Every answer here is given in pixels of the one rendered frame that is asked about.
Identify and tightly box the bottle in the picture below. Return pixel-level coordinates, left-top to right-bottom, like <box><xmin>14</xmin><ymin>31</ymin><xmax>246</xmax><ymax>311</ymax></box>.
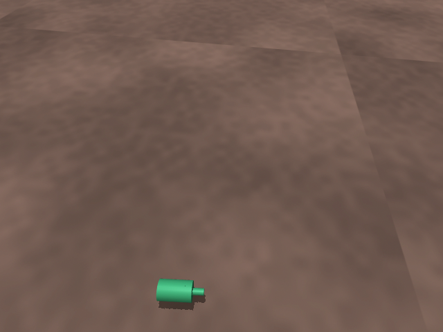
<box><xmin>156</xmin><ymin>279</ymin><xmax>204</xmax><ymax>303</ymax></box>

